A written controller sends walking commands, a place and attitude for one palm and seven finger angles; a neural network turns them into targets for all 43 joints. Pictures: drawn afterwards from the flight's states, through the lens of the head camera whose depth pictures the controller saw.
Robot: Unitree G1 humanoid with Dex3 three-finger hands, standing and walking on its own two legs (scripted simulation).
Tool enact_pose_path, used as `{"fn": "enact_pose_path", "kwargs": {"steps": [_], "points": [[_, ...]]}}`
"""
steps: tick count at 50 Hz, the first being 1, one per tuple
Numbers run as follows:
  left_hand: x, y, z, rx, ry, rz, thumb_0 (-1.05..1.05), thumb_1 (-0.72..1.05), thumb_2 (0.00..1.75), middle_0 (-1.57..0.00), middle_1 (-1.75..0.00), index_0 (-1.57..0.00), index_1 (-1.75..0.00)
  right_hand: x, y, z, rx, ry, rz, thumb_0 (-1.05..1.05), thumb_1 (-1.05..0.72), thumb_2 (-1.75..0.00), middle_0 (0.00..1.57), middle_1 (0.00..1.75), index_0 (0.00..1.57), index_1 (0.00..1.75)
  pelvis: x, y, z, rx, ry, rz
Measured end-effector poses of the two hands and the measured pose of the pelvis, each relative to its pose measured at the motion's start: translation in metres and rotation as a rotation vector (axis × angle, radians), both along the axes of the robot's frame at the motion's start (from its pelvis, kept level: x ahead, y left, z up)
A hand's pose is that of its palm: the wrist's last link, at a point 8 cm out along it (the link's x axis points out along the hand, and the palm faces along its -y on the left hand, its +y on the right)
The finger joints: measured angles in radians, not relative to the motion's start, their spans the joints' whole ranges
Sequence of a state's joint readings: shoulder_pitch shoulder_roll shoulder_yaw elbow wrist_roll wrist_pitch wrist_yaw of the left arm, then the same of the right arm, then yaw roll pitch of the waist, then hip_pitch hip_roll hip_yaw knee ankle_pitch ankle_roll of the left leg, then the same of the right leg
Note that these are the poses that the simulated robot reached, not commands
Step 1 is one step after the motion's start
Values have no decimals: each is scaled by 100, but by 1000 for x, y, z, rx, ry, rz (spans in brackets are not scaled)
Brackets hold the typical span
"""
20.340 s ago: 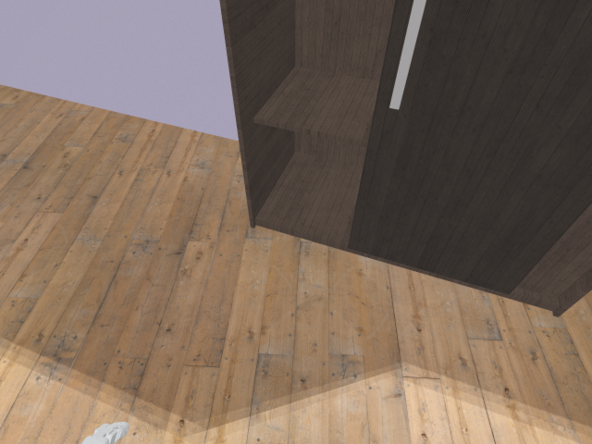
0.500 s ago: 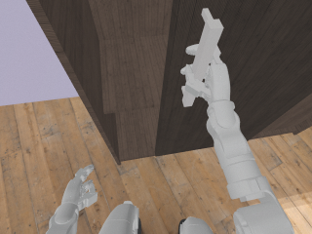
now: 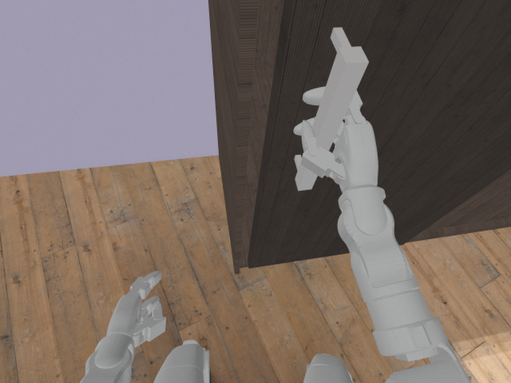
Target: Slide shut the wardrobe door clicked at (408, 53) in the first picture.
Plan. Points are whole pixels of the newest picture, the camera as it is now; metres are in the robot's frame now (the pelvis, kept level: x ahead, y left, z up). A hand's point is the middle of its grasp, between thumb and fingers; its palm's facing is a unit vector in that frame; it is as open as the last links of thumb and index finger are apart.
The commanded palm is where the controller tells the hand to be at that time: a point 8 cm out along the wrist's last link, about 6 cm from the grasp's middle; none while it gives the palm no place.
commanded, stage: step sideways, sliding the door along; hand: right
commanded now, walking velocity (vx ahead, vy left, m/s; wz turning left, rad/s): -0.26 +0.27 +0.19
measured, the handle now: (317, 124) +0.43 -0.10 +0.13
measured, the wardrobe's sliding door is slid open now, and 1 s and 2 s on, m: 0.03 0.00 0.00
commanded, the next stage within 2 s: stop walking and hold the door there in 1.08 s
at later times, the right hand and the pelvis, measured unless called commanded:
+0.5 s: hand (278, 147) +0.39 -0.04 +0.13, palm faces +0.37 +0.92 -0.11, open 6.7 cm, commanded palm +0.35 -0.01 +0.14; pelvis -0.01 +0.17 +0.00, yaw +2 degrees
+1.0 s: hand (273, 144) +0.39 -0.04 +0.13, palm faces +0.52 +0.85 -0.09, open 7.2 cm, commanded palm +0.34 +0.03 +0.14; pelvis +0.07 +0.19 +0.01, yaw +1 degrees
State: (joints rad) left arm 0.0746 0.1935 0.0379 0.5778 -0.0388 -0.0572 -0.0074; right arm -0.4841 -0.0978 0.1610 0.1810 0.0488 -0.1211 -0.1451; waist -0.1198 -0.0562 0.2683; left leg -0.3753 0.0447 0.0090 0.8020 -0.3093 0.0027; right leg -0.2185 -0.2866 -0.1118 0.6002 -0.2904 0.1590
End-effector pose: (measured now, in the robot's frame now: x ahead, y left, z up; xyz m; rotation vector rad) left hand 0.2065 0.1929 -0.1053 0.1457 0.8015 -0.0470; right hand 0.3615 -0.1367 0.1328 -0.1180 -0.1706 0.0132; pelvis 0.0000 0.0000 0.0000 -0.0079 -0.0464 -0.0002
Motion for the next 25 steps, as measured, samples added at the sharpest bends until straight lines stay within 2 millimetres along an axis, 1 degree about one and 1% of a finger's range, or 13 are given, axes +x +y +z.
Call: {"fn": "enact_pose_path", "kwargs": {"steps": [2, 4, 5, 8, 10, 13, 15, 19, 23, 25], "points": [[3, 13, -9, -36, -14, 18, 1, 91, 89, -19, -30, -20, -30, -1, 18, -2, -13, -27, -10, -2, -73, -82, 43, 140, 18, 140, 0, 20, -8, 6, -11, -4], [4, 26, -12, -48, -19, 46, 1, 91, 89, -19, -30, -20, -30, -3, 35, -2, -2, -25, -26, -2, -73, -83, 44, 140, 17, 140, -2, 33, -7, 3, -8, -16], [3, 33, -11, -43, -20, 58, 1, 91, 89, -20, -30, -20, -30, -5, 37, -2, 14, -15, -61, -2, -74, -83, 44, 140, 16, 140, -4, 38, -4, -5, -1, -16], [-4, 55, -3, -15, -30, 80, 1, 91, 89, -20, -30, -20, -30, -7, 39, 0, 31, 18, -115, -1, -74, -83, 42, 140, 19, 140, -9, 48, 6, -18, 26, -16], [-11, 68, 3, 13, -30, 83, 1, 91, 89, -19, -30, -20, -30, -7, 39, 1, 39, 23, -126, -1, -74, -83, 40, 140, 20, 140, -14, 55, 8, -7, 30, -17], [-23, 87, 11, 35, 3, 51, 1, 91, 89, -19, -30, -20, -29, -8, 40, 1, 43, 24, -137, 0, -75, -83, 40, 140, 19, 140, -20, 74, 12, -19, 26, -10], [-30, 100, 14, 41, 25, 27, 1, 91, 89, -19, -30, -20, -29, -9, 41, 1, 50, 32, -159, 0, -74, -83, 39, 140, 20, 140, -21, 86, 14, -1, 26, -3], [-39, 125, 8, 23, 65, 14, 1, 91, 89, -19, -30, -20, -30, -10, 45, 2, 53, 49, -229, -1, -73, -83, 40, 140, 20, 140, -19, 114, 13, 33, 21, 33], [-38, 154, -6, -18, 63, 19, 1, 91, 89, -20, -30, -20, -30, -10, 49, 1, 28, 23, -328, -2, -69, -84, 42, 140, 18, 140, -13, 154, -2, 28, 14, 50], [-38, 172, -12, -23, 69, 38, 1, 91, 89, -20, -30, -20, -30, -11, 51, 2, 19, 32, -385, -2, -67, -84, 43, 140, 16, 140, -12, 169, -2, 43, 0, 34]]}}
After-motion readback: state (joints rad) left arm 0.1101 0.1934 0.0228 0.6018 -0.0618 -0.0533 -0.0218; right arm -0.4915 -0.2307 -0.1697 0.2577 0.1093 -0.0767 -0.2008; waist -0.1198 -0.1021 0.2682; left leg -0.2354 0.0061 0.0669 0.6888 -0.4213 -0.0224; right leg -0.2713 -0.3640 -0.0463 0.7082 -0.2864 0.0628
